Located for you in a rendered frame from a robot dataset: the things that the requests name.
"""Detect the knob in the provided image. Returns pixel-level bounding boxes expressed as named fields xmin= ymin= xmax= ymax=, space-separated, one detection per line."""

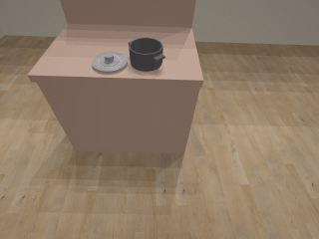
xmin=104 ymin=53 xmax=114 ymax=62

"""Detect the lid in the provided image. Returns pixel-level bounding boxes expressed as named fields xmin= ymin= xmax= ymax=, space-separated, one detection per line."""
xmin=92 ymin=52 xmax=128 ymax=73

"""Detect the table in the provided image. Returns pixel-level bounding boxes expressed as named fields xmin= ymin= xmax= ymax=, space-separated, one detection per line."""
xmin=27 ymin=0 xmax=203 ymax=154

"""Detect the pot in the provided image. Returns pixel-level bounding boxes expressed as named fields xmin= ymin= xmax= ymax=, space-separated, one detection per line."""
xmin=128 ymin=37 xmax=165 ymax=72

